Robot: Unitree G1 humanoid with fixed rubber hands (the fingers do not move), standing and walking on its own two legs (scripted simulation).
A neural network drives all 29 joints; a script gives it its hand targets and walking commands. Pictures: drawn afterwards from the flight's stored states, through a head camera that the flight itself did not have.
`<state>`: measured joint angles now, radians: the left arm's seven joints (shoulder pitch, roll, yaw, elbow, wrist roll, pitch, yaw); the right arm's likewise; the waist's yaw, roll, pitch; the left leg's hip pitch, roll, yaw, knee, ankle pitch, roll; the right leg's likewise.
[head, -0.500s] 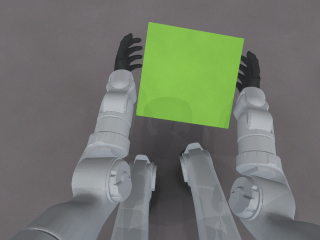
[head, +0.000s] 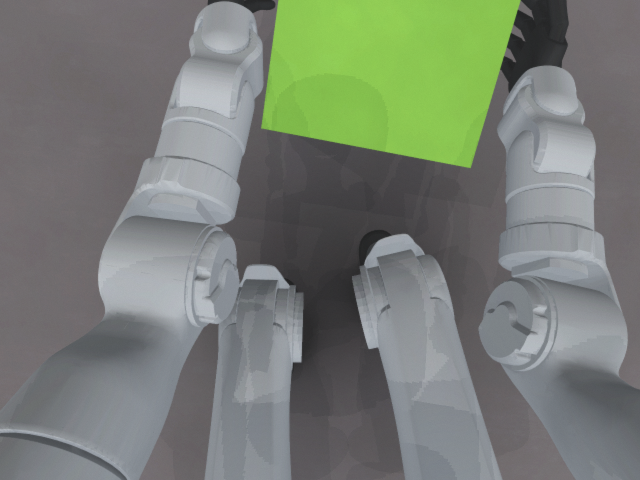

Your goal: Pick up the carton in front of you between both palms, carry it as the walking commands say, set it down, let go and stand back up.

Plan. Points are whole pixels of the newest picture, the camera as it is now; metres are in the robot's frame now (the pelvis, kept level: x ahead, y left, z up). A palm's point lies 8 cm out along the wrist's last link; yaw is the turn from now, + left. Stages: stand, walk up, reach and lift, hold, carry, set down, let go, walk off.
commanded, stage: set down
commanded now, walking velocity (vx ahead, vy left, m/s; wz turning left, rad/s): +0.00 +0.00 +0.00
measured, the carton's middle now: (369, 56) +0.52 -0.12 -0.25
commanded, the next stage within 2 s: none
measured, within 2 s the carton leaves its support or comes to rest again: rests again in 0.64 s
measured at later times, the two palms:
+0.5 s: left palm (239, 10) +0.57 +0.01 -0.19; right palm (514, 79) +0.45 -0.27 -0.19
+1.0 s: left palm (230, 19) +0.57 +0.03 -0.21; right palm (502, 67) +0.47 -0.26 -0.21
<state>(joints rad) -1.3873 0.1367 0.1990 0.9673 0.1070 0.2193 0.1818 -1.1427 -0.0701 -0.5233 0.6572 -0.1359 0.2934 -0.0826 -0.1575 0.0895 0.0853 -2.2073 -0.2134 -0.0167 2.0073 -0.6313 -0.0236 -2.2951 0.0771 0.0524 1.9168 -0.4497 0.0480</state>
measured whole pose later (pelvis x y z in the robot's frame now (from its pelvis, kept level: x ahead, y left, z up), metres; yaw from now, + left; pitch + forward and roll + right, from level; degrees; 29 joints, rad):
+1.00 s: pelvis +0.00 +0.01 -0.04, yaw +0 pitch +42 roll -3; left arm -1.56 0.26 0.09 1.22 0.04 0.15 0.10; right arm -1.29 -0.12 -0.61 0.89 -0.18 0.19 0.05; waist -0.21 0.06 0.26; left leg -2.25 -0.19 0.00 2.19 -0.67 0.02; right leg -2.30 0.00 -0.01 2.08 -0.51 0.03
